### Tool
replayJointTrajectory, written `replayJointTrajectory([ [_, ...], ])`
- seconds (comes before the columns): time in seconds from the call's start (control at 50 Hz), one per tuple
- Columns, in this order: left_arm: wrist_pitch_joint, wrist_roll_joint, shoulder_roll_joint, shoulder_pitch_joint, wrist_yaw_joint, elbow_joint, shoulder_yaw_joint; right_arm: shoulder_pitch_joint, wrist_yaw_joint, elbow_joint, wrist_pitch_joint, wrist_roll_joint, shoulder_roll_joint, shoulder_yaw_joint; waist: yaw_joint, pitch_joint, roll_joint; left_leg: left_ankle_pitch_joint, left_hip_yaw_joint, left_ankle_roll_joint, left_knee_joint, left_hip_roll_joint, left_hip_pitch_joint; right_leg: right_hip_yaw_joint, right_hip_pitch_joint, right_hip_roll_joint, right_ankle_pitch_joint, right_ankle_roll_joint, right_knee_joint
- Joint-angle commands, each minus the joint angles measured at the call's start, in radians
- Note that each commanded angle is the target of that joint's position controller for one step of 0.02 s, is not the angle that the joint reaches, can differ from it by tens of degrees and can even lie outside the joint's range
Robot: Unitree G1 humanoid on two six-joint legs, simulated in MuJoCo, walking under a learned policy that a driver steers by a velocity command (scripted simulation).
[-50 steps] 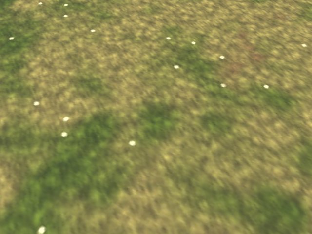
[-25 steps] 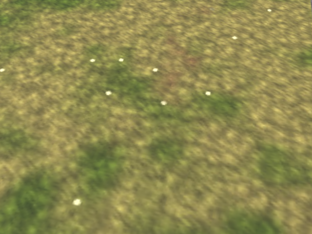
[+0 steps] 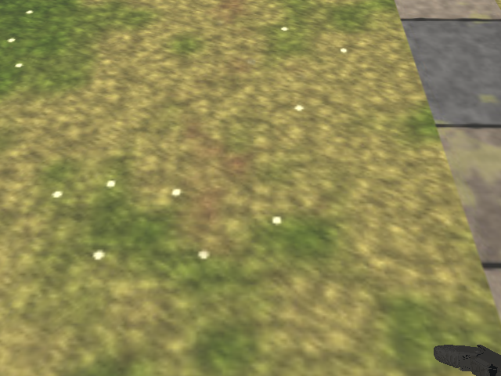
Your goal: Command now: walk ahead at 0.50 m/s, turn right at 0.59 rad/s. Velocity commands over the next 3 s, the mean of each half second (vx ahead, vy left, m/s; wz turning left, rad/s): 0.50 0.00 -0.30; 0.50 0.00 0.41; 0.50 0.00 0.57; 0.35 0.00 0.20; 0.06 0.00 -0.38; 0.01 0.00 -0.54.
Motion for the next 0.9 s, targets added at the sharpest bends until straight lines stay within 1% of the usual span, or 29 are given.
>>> replayJointTrajectory([
  [0.02, -0.019, -0.012, 0.149, -0.003, 0.0, -0.101, 0.014, 0.262, -0.009, -0.012, 0.011, 0.013, -0.138, -0.051, -0.152, -0.174, 0.169, -0.388, -0.623, 0.203, -0.226, 0.427, 0.696, -0.026, -0.628, -0.093, 0.034, 0.022, 0.485],
  [0.04, -0.014, 0.0, 0.143, -0.06, 0.002, -0.114, 0.016, 0.209, -0.011, -0.018, 0.02, 0.005, -0.123, -0.041, -0.134, -0.096, 0.094, -0.271, -0.487, 0.173, -0.241, 0.385, 0.562, -0.062, -0.595, -0.13, 0.109, 0.027, 0.47],
  [0.06, -0.013, 0.011, 0.129, -0.095, -0.002, -0.128, 0.018, 0.178, -0.011, -0.011, 0.026, 0.0, -0.105, -0.035, -0.115, -0.036, 0.087, -0.167, -0.395, 0.164, -0.266, 0.346, 0.457, -0.067, -0.57, -0.158, 0.157, 0.028, 0.423],
  [0.08, -0.009, 0.008, 0.108, -0.088, -0.008, -0.134, 0.019, 0.166, -0.013, -0.006, 0.025, -0.008, -0.095, -0.029, -0.091, -0.017, 0.106, -0.11, -0.318, 0.154, -0.294, 0.317, 0.388, -0.072, -0.524, -0.185, 0.185, 0.024, 0.394],
  [0.1, -0.004, -0.001, 0.088, -0.079, -0.013, -0.137, 0.016, 0.163, -0.012, 0.001, 0.022, -0.006, -0.096, -0.03, -0.081, -0.008, 0.134, -0.074, -0.264, 0.156, -0.319, 0.303, 0.35, -0.086, -0.498, -0.199, 0.195, 0.026, 0.367],
  [0.12, 0.0, -0.003, 0.065, -0.081, -0.014, -0.142, 0.01, 0.173, -0.009, 0.013, 0.018, 0.0, -0.097, -0.031, -0.079, -0.004, 0.133, -0.034, -0.224, 0.166, -0.338, 0.293, 0.332, -0.097, -0.491, -0.203, 0.199, 0.028, 0.338],
  [0.2, 0.0, 0.011, 0.031, -0.142, -0.015, -0.169, -0.006, 0.212, -0.004, 0.051, 0.01, 0.006, -0.146, -0.045, -0.079, -0.001, 0.09, 0.125, -0.118, 0.199, -0.377, 0.301, 0.352, -0.099, -0.523, -0.202, 0.314, 0.04, 0.153],
  [0.24, -0.009, 0.014, 0.024, -0.194, -0.026, -0.179, -0.013, 0.212, -0.005, 0.06, 0.017, 0.014, -0.159, -0.046, -0.089, 0.007, 0.087, 0.161, -0.052, 0.184, -0.381, 0.279, 0.358, -0.131, -0.5, -0.2, 0.417, 0.039, 0.022],
  [0.3, -0.022, 0.013, 0.012, -0.3, -0.044, -0.202, -0.025, 0.255, -0.007, 0.082, 0.031, 0.028, -0.181, -0.047, -0.127, 0.03, 0.089, 0.158, 0.006, 0.163, -0.374, 0.261, 0.362, -0.197, -0.436, -0.183, 0.509, 0.036, -0.142],
  [0.36, -0.026, 0.005, 0.026, -0.373, -0.055, -0.232, -0.025, 0.311, -0.006, 0.113, 0.047, 0.038, -0.205, -0.049, -0.144, 0.054, 0.106, 0.164, -0.004, 0.153, -0.35, 0.301, 0.434, -0.22, -0.421, -0.164, 0.456, 0.018, -0.23],
  [0.38, -0.029, 0.006, 0.035, -0.386, -0.057, -0.241, -0.022, 0.322, -0.006, 0.123, 0.054, 0.044, -0.21, -0.049, -0.14, 0.06, 0.115, 0.195, -0.018, 0.149, -0.33, 0.315, 0.451, -0.225, -0.404, -0.156, 0.416, 0.006, -0.257],
  [0.4, -0.032, 0.008, 0.048, -0.373, -0.059, -0.242, -0.016, 0.323, -0.007, 0.13, 0.061, 0.048, -0.217, -0.049, -0.119, 0.056, 0.124, 0.259, -0.027, 0.142, -0.296, 0.322, 0.464, -0.233, -0.361, -0.14, 0.381, -0.007, -0.288],
  [0.42, -0.036, 0.012, 0.071, -0.307, -0.057, -0.226, -0.003, 0.308, -0.009, 0.134, 0.067, 0.051, -0.227, -0.048, -0.068, 0.022, 0.13, 0.391, -0.015, 0.126, -0.217, 0.31, 0.459, -0.252, -0.248, -0.111, 0.385, -0.025, -0.338],
  [0.44, -0.037, 0.019, 0.113, -0.168, -0.051, -0.181, 0.022, 0.304, -0.011, 0.137, 0.07, 0.052, -0.216, -0.041, 0.005, -0.062, 0.112, 0.506, 0.022, 0.102, -0.058, 0.266, 0.415, -0.27, -0.037, -0.083, 0.427, -0.05, -0.38],
  [0.46, -0.035, 0.031, 0.177, 0.005, -0.037, -0.143, 0.048, 0.295, -0.012, 0.121, 0.064, 0.036, -0.172, -0.022, 0.082, -0.19, 0.069, 0.361, 0.054, 0.06, 0.186, 0.217, 0.239, -0.16, 0.259, -0.191, 0.464, -0.094, -0.335],
  [0.48, -0.028, 0.049, 0.285, 0.09, -0.023, -0.135, 0.066, 0.364, -0.007, 0.083, 0.048, 0.011, -0.049, 0.016, 0.049, -0.321, -0.184, -0.238, 0.075, -0.01, 0.578, 0.061, -0.148, 0.27, 0.592, -0.479, 0.405, -0.223, -0.384],
  [0.5, -0.03, 0.046, 0.226, 0.11, -0.026, -0.135, 0.05, 0.366, -0.006, 0.1, 0.03, 0.037, -0.108, 0.004, 0.073, -0.415, -0.191, -0.47, -0.089, -0.011, 0.755, 0.038, -0.247, 0.486, 0.578, -0.543, 0.33, -0.276, -0.495],
  [0.52, -0.034, 0.038, 0.167, 0.053, -0.029, -0.128, 0.029, 0.303, -0.004, 0.08, 0.028, 0.064, -0.171, -0.018, 0.061, -0.256, -0.137, -0.413, -0.104, -0.004, 0.8, 0.09, -0.327, 0.322, 0.467, -0.502, 0.338, -0.232, -0.506],
  [0.54, -0.038, 0.03, 0.124, -0.007, -0.032, -0.125, 0.015, 0.255, -0.005, 0.07, 0.031, 0.06, -0.165, -0.018, 0.031, -0.163, -0.112, -0.33, -0.079, -0.001, 0.762, 0.134, -0.321, 0.177, 0.342, -0.448, 0.365, -0.195, -0.527],
  [0.56, -0.042, 0.03, 0.089, -0.071, -0.036, -0.121, 0.005, 0.233, -0.009, 0.072, 0.04, 0.046, -0.154, -0.021, -0.003, -0.098, -0.085, -0.263, -0.074, -0.005, 0.711, 0.161, -0.287, 0.085, 0.224, -0.404, 0.385, -0.17, -0.568],
  [0.58, -0.052, 0.033, 0.062, -0.114, -0.039, -0.119, -0.001, 0.25, -0.012, 0.08, 0.057, 0.04, -0.146, -0.027, -0.037, -0.063, -0.105, -0.208, -0.084, -0.008, 0.674, 0.184, -0.228, 0.012, 0.136, -0.374, 0.419, -0.152, -0.61],
  [0.6, -0.062, 0.036, 0.055, -0.138, -0.04, -0.112, 0.0, 0.274, -0.012, 0.088, 0.074, 0.042, -0.124, -0.025, -0.061, -0.048, -0.105, -0.171, -0.084, -0.013, 0.662, 0.188, -0.179, -0.036, 0.079, -0.363, 0.436, -0.148, -0.648],
  [0.62, -0.072, 0.039, 0.058, -0.147, -0.039, -0.101, 0.004, 0.281, -0.012, 0.09, 0.086, 0.043, -0.099, -0.022, -0.075, -0.036, -0.089, -0.147, -0.084, -0.019, 0.653, 0.186, -0.165, -0.073, 0.048, -0.364, 0.478, -0.153, -0.675],
  [0.66, -0.082, 0.045, 0.071, -0.149, -0.03, -0.08, 0.011, 0.255, -0.014, 0.076, 0.1, 0.04, -0.083, -0.023, -0.085, -0.005, -0.059, -0.083, -0.098, -0.029, 0.612, 0.184, -0.199, -0.15, 0.034, -0.364, 0.54, -0.153, -0.705],
  [0.7, -0.083, 0.049, 0.08, -0.129, -0.019, -0.057, 0.016, 0.207, -0.012, 0.057, 0.103, 0.036, -0.077, -0.023, -0.076, 0.018, -0.044, 0.004, -0.112, -0.035, 0.525, 0.179, -0.248, -0.214, 0.06, -0.361, 0.566, -0.145, -0.715],
  [0.74, -0.08, 0.047, 0.095, -0.122, -0.011, -0.043, 0.02, 0.158, -0.001, 0.041, 0.1, 0.032, -0.066, -0.019, -0.064, 0.035, -0.039, 0.105, -0.092, -0.031, 0.401, 0.171, -0.245, -0.279, 0.075, -0.348, 0.564, -0.128, -0.722],
  [0.82, -0.067, 0.034, 0.133, -0.073, 0.001, -0.011, 0.033, 0.019, 0.025, -0.013, 0.097, 0.027, -0.048, -0.005, -0.012, 0.083, -0.015, 0.168, -0.02, -0.008, 0.223, 0.158, -0.241, -0.357, 0.138, -0.371, 0.563, -0.112, -0.723],
  [0.86, -0.054, 0.023, 0.145, -0.05, 0.002, 0.007, 0.04, -0.026, 0.036, -0.042, 0.097, 0.028, -0.053, -0.004, 0.002, 0.099, -0.014, 0.12, 0.004, 0.013, 0.172, 0.153, -0.26, -0.377, 0.208, -0.389, 0.585, -0.102, -0.695],
  [0.9, -0.04, 0.013, 0.16, -0.044, 0.002, 0.019, 0.045, -0.046, 0.046, -0.067, 0.098, 0.029, -0.065, -0.007, -0.003, 0.097, -0.024, 0.035, 0.041, 0.041, 0.14, 0.133, -0.248, -0.399, 0.268, -0.404, 0.693, -0.086, -0.638],
])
